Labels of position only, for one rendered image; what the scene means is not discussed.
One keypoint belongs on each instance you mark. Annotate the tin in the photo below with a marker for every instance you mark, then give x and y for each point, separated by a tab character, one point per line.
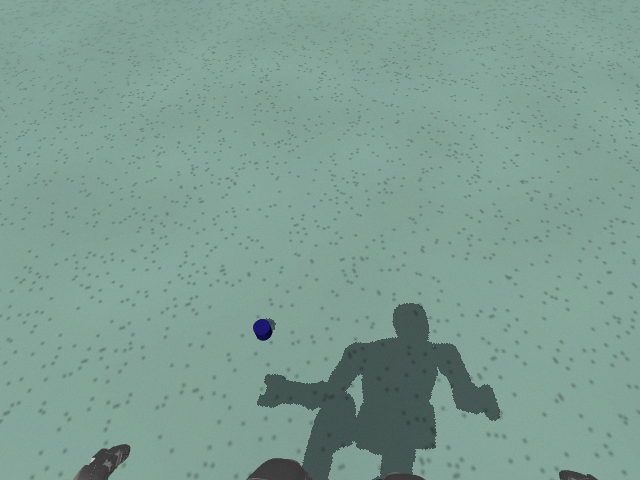
262	329

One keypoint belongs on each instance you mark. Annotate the left robot hand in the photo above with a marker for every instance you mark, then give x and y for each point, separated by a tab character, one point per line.
103	463

